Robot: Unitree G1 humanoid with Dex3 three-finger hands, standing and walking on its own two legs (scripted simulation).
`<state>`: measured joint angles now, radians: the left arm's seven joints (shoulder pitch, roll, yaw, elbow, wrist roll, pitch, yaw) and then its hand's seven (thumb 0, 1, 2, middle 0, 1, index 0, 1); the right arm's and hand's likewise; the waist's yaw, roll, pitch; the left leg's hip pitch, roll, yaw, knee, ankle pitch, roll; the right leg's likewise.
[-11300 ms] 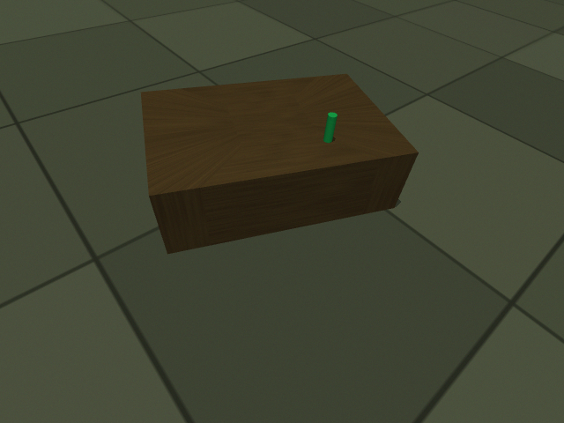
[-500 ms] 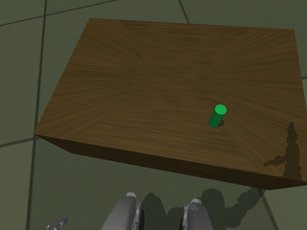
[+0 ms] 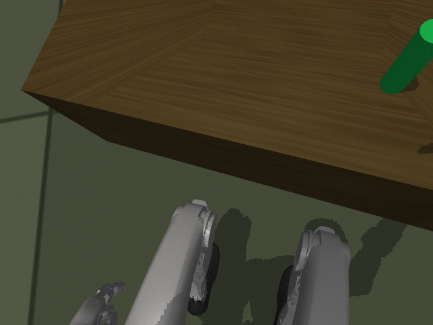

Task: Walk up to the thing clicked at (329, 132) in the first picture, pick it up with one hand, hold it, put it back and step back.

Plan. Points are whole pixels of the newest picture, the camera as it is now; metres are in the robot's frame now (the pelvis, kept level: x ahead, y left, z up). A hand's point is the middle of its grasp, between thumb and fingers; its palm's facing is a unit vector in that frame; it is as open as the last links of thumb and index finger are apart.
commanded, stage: close in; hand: right
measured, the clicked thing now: (410, 61) +0.58 -0.23 -0.02
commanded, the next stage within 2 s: rest palm in 0.54 s
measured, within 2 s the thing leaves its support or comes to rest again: neither
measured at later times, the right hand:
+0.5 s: hand (422, 65) +0.56 -0.24 +0.00, palm faces +0.17 +0.99 -0.01, open 17.0 cm
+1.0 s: hand (403, 70) +0.56 -0.22 -0.02, palm faces +0.16 +0.99 -0.02, open 16.9 cm
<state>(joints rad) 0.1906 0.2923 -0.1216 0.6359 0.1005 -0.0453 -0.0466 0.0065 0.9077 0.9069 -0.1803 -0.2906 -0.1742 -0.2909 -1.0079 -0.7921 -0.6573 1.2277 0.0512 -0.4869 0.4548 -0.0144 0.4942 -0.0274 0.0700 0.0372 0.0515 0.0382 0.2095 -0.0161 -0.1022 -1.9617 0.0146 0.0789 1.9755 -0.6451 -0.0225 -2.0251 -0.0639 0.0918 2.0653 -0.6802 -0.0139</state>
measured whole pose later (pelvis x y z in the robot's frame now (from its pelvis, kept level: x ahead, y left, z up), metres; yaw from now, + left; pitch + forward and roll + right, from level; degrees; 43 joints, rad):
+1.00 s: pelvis +0.00 +0.01 -0.04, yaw -1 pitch +37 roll +5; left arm 0.21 0.30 -0.05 0.63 0.09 0.06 -0.04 0.00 0.85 0.94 -0.19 -0.29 -0.17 -0.31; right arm -1.07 -0.56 -0.47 1.09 0.01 -0.41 0.16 -0.01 0.41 -0.03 0.10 0.03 0.08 0.04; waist 0.20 -0.03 -0.11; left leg -2.08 0.02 0.06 2.10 -0.67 -0.01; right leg -2.13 -0.05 0.08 2.16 -0.69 0.00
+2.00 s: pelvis +0.00 +0.01 -0.05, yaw -1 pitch +37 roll +6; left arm 0.24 0.31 -0.08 0.62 0.10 0.10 -0.04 0.00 0.89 0.91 -0.20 -0.30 -0.19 -0.30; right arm -1.17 -0.66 -0.48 1.14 -0.04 -0.38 0.12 -0.01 -0.21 -1.03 1.01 1.10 1.03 1.14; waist 0.25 -0.03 -0.08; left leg -2.12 0.02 0.07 2.13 -0.66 -0.01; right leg -2.17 -0.05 0.10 2.20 -0.68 0.00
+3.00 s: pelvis +0.01 +0.00 +0.05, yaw -2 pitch +38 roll +5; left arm 0.27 0.29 -0.03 0.63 0.05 0.06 -0.01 0.00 0.89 0.90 -0.20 -0.30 -0.19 -0.30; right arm -1.13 -0.62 -0.46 1.10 0.01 -0.32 0.13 0.02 -0.18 -1.17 1.03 1.17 1.03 1.17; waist 0.22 -0.04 -0.14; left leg -1.84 0.01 0.06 1.81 -0.63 -0.01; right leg -1.88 -0.06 0.06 1.88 -0.66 -0.01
